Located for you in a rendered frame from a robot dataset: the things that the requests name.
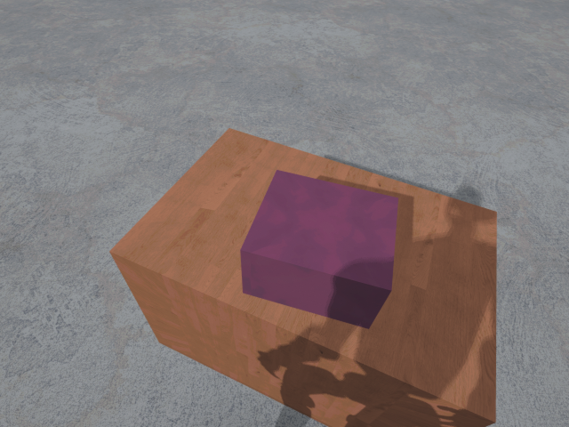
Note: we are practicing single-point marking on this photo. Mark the pedestal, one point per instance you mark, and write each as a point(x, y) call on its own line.
point(427, 360)

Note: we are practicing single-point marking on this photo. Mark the carton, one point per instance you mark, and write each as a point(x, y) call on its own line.
point(322, 247)

